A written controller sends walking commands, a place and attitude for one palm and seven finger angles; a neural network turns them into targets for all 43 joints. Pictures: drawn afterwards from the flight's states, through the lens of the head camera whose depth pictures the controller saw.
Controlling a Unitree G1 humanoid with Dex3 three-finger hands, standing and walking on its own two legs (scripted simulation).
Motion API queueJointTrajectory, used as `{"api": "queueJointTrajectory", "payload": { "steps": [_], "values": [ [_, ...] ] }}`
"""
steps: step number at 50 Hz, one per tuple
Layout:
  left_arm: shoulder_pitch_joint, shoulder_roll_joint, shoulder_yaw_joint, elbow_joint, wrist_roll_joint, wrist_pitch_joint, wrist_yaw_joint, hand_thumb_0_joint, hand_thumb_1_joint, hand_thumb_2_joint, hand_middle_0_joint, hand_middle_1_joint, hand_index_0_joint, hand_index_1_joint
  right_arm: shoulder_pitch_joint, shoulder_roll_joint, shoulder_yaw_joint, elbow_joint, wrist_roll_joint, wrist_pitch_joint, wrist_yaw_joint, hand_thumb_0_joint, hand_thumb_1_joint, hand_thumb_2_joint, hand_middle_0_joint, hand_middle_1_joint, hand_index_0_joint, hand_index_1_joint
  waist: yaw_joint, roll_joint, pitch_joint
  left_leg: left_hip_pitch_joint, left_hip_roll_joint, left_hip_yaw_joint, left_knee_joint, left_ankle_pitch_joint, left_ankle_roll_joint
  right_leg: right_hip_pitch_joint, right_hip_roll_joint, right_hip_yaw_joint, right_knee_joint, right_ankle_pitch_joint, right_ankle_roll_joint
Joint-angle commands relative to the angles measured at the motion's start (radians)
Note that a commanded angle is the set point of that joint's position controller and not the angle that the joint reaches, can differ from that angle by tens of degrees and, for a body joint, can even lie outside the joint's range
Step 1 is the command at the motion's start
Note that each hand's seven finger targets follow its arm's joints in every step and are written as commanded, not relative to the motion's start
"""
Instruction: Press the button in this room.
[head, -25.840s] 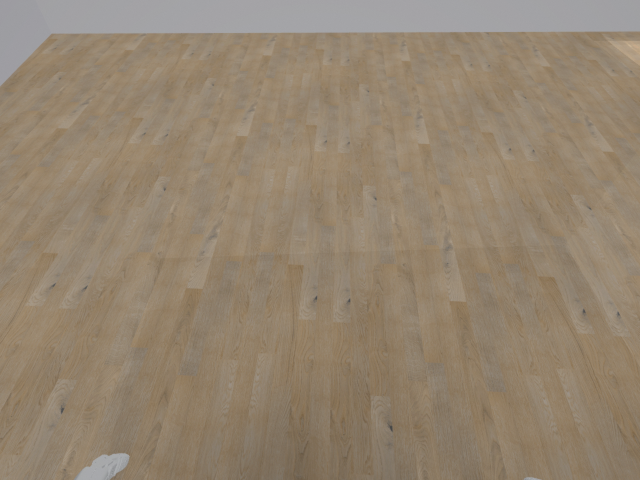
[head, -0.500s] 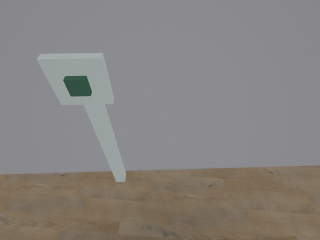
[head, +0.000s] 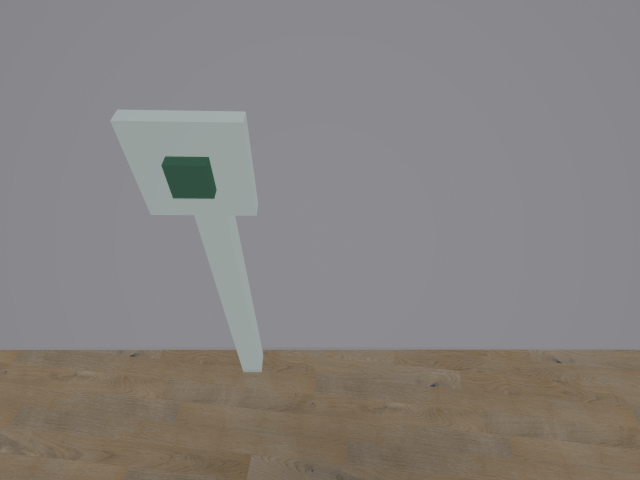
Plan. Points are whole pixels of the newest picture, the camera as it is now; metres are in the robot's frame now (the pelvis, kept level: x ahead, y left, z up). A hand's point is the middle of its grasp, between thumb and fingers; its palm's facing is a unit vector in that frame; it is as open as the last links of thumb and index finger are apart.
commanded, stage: look again from close up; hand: left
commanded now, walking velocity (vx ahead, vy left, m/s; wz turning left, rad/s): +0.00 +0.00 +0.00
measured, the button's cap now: (190, 176) +0.52 +0.24 +0.08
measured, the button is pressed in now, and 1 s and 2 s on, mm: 0 0 0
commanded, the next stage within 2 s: raise the hand and make a fist in 0.20 s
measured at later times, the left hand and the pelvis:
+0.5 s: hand (177, 416) +0.20 +0.19 -0.01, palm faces +0.26 -0.96 -0.11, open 6.9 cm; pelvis -0.01 -0.01 -0.01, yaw +1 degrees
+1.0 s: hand (188, 442) +0.17 +0.17 -0.01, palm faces +0.03 -1.00 -0.05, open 3.6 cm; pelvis -0.04 -0.05 -0.07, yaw +1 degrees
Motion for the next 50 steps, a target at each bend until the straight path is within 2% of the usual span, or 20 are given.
{"api": "queueJointTrajectory", "payload": {
  "steps": [1, 13, 14, 15, 16, 17, 18, 19, 20, 22, 24, 26, 28, 29, 32, 36, 39, 43, 45, 50],
  "values": [
    [0.068, 0.098, 0.009, -0.031, 0.001, -0.006, 0.000, 0.000, 0.900, 0.900, -0.200, -0.300, -0.200, -0.300, 0.033, -0.118, -0.012, -0.052, 0.005, -0.015, 0.000, 0.000, -0.900, -0.900, 0.200, 0.300, 0.200, 0.300, 0.004, 0.047, 0.035, 0.017, 0.110, -0.139, -0.211, 0.116, 0.037, -0.050, -0.013, 0.027, -0.073, 0.077, -0.054],
    [0.049, 0.141, 0.007, -0.019, 0.000, -0.010, -0.004, 0.000, 0.900, 0.900, -0.200, -0.300, -0.200, -0.300, -0.005, -0.133, -0.007, -0.027, 0.009, -0.018, 0.000, 0.000, -0.900, -0.900, 0.200, 0.300, 0.200, 0.300, 0.003, -0.003, -0.015, 0.104, 0.092, -0.086, -0.164, 0.303, 0.027, -0.018, -0.046, 0.045, -0.104, 0.216, -0.047],
    [0.045, 0.141, 0.007, -0.020, -0.001, -0.010, -0.004, 0.000, 0.900, 0.900, -0.200, -0.300, -0.200, -0.300, -0.006, -0.136, -0.006, -0.025, 0.009, -0.017, 0.001, 0.000, -0.900, -0.900, 0.200, 0.300, 0.200, 0.300, 0.002, -0.003, -0.009, 0.099, 0.091, -0.086, -0.166, 0.297, 0.025, -0.018, -0.046, 0.043, -0.104, 0.210, -0.045],
    [0.085, 0.126, 0.000, -0.010, 0.010, -0.022, 0.033, 0.000, 0.900, 0.900, -0.200, -0.300, -0.200, -0.300, -0.037, -0.162, -0.012, -0.076, 0.019, -0.016, 0.005, 0.000, -0.900, -0.900, 0.200, 0.300, 0.200, 0.300, 0.012, -0.025, 0.054, 0.065, 0.118, -0.073, -0.018, 0.439, -0.001, -0.083, -0.069, 0.101, -0.131, 0.330, -0.040],
    [-0.665, 0.427, 0.236, -1.595, -0.157, -0.230, 0.052, 0.000, 0.900, 0.900, -0.228, -0.330, -0.228, -0.330, 0.004, -0.272, -0.056, -0.385, 0.060, -0.163, -0.025, 0.000, -0.900, -0.900, 0.200, 0.300, 0.200, 0.300, -0.090, 0.178, -0.462, 0.360, 0.024, -0.073, -0.105, 0.552, -0.016, -0.071, 0.025, -0.036, -0.012, 0.463, -0.076],
    [-0.107, 0.317, 0.176, -1.327, -0.084, -0.178, 0.085, 0.000, 0.900, 0.900, -0.255, -0.360, -0.255, -0.360, -0.070, -0.173, -0.016, -0.351, 0.050, -0.260, -0.064, 0.000, -0.900, -0.900, 0.200, 0.300, 0.200, 0.300, 0.019, 0.284, -0.458, 0.491, 0.089, -0.104, -0.143, 0.674, -0.016, -0.139, 0.047, -0.041, 0.105, 0.226, -0.074],
    [0.154, 0.070, 0.035, -1.166, -0.131, -0.054, 0.108, 0.000, 0.900, 0.900, -0.282, -0.390, -0.282, -0.390, -0.094, -0.135, -0.027, -0.322, 0.064, -0.282, -0.061, 0.000, -0.900, -0.900, 0.200, 0.300, 0.200, 0.300, -0.024, 0.224, -0.312, 0.307, 0.068, -0.104, -0.173, 0.568, -0.053, -0.210, 0.050, -0.061, 0.146, 0.058, -0.054],
    [0.128, -0.013, 0.010, -1.132, -0.154, -0.048, 0.092, 0.000, 0.900, 0.900, -0.310, -0.420, -0.310, -0.420, -0.042, -0.139, -0.042, -0.309, 0.071, -0.283, -0.053, 0.000, -0.900, -0.900, 0.200, 0.300, 0.200, 0.300, -0.039, 0.134, -0.159, 0.201, 0.052, -0.087, -0.143, 0.462, -0.039, -0.246, 0.041, -0.052, 0.107, 0.046, -0.048],
    [0.042, 0.068, 0.092, -1.152, -0.160, -0.098, 0.082, 0.000, 0.900, 0.900, -0.337, -0.450, -0.337, -0.450, -0.079, -0.168, -0.061, -0.362, 0.056, -0.286, -0.050, 0.000, -0.900, -0.900, 0.200, 0.300, 0.200, 0.300, -0.048, 0.069, -0.041, 0.069, 0.029, -0.093, -0.091, 0.264, -0.033, -0.288, 0.044, -0.066, 0.057, 0.039, -0.050],
    [0.204, 0.078, 0.186, -0.974, -0.178, -0.226, 0.018, 0.000, 0.900, 0.900, -0.393, -0.510, -0.393, -0.510, -0.101, -0.177, -0.073, -0.403, 0.030, -0.274, -0.046, 0.000, -0.900, -0.900, 0.200, 0.300, 0.200, 0.300, -0.020, -0.136, -0.013, -0.116, 0.002, -0.071, 0.020, 0.103, -0.027, -0.359, 0.057, -0.090, 0.053, 0.058, -0.046],
    [0.364, 0.047, 0.233, -0.863, -0.197, -0.382, -0.090, 0.000, 0.900, 0.900, -0.447, -0.570, -0.447, -0.570, -0.125, -0.168, -0.089, -0.441, 0.019, -0.265, -0.022, 0.000, -0.900, -0.900, 0.200, 0.300, 0.200, 0.300, 0.042, -0.206, -0.131, -0.219, 0.001, -0.043, 0.141, 0.176, -0.041, -0.408, 0.072, -0.105, 0.212, 0.124, -0.054],
    [0.399, 0.021, 0.220, -0.869, -0.238, -0.541, -0.228, 0.000, 0.900, 0.900, -0.502, -0.630, -0.502, -0.630, -0.173, -0.167, -0.106, -0.488, 0.019, -0.264, 0.006, 0.000, -0.900, -0.900, 0.200, 0.300, 0.200, 0.300, 0.069, -0.172, -0.192, -0.334, -0.004, -0.025, 0.251, 0.156, -0.047, -0.476, 0.066, -0.082, 0.332, 0.147, -0.057],
    [0.390, 0.118, 0.306, -0.867, -0.276, -0.623, -0.345, 0.000, 0.900, 0.900, -0.558, -0.690, -0.558, -0.690, -0.181, -0.172, -0.115, -0.538, 0.038, -0.267, 0.023, 0.000, -0.900, -0.900, 0.200, 0.300, 0.200, 0.300, 0.078, -0.067, -0.239, -0.387, -0.011, -0.012, 0.322, 0.119, -0.039, -0.494, 0.052, -0.034, 0.374, 0.146, -0.064],
    [0.354, 0.142, 0.318, -0.945, -0.303, -0.614, -0.377, 0.000, 0.900, 0.900, -0.585, -0.720, -0.585, -0.720, -0.199, -0.181, -0.112, -0.585, 0.042, -0.265, 0.019, 0.000, -0.900, -0.900, 0.200, 0.300, 0.200, 0.300, 0.082, -0.009, -0.288, -0.396, -0.020, 0.005, 0.339, 0.084, -0.030, -0.486, 0.046, -0.012, 0.374, 0.107, -0.060],
    [0.205, 0.199, 0.361, -1.140, -0.361, -0.548, -0.382, 0.000, 0.900, 0.900, -0.668, -0.810, -0.668, -0.810, -0.184, -0.169, -0.103, -0.649, 0.056, -0.258, -0.016, 0.000, -0.900, -0.900, 0.200, 0.300, 0.200, 0.300, 0.055, 0.017, -0.370, -0.412, -0.024, 0.010, 0.385, 0.015, -0.010, -0.482, 0.037, 0.070, 0.325, -0.017, -0.036],
    [0.060, 0.215, 0.343, -1.359, -0.347, -0.578, -0.321, 0.000, 0.900, 0.900, -0.777, -0.930, -0.777, -0.930, -0.124, -0.152, -0.090, -0.627, 0.048, -0.259, -0.053, 0.000, -0.900, -0.900, 0.200, 0.300, 0.200, 0.300, -0.014, 0.047, -0.350, -0.406, 0.001, -0.025, 0.442, 0.005, 0.005, -0.538, 0.036, 0.119, 0.304, -0.038, -0.025],
    [-0.036, 0.213, 0.279, -1.348, -0.332, -0.589, -0.341, 0.000, 0.900, 0.900, -0.860, -1.020, -0.860, -1.020, -0.106, -0.163, -0.071, -0.593, 0.043, -0.270, -0.073, 0.000, -0.900, -0.900, 0.200, 0.300, 0.200, 0.300, -0.066, 0.028, -0.276, -0.441, 0.013, -0.045, 0.466, -0.037, 0.011, -0.605, 0.045, 0.121, 0.293, -0.094, -0.027],
    [0.029, 0.243, 0.292, -1.242, -0.355, -0.492, -0.410, 0.000, 0.900, 0.900, -0.970, -1.140, -0.970, -1.140, -0.116, -0.177, -0.057, -0.586, 0.058, -0.285, -0.085, 0.000, -0.900, -0.900, 0.200, 0.300, 0.200, 0.300, -0.038, 0.058, -0.270, -0.441, 0.013, -0.059, 0.435, -0.054, 0.014, -0.564, 0.042, 0.135, 0.253, -0.138, -0.029],
    [0.105, 0.267, 0.351, -1.209, -0.369, -0.420, -0.416, 0.000, 0.900, 0.900, -1.025, -1.200, -1.025, -1.200, -0.117, -0.172, -0.060, -0.593, 0.066, -0.277, -0.086, 0.000, -0.900, -0.900, 0.200, 0.300, 0.200, 0.300, -0.004, 0.007, -0.325, -0.421, 0.007, -0.056, 0.409, -0.016, 0.012, -0.479, 0.025, 0.145, 0.233, -0.069, -0.012],
    [0.169, 0.238, 0.394, -1.238, -0.378, -0.353, -0.345, 0.000, 0.900, 0.900, -1.163, -1.350, -1.163, -1.350, -0.126, -0.144, -0.062, -0.604, 0.059, -0.260, -0.078, 0.000, -0.900, -0.900, 0.200, 0.300, 0.200, 0.300, 0.029, -0.034, -0.326, -0.366, 0.003, -0.057, 0.336, 0.058, 0.004, -0.401, 0.021, 0.092, 0.237, 0.085, 0.000]
  ]
}}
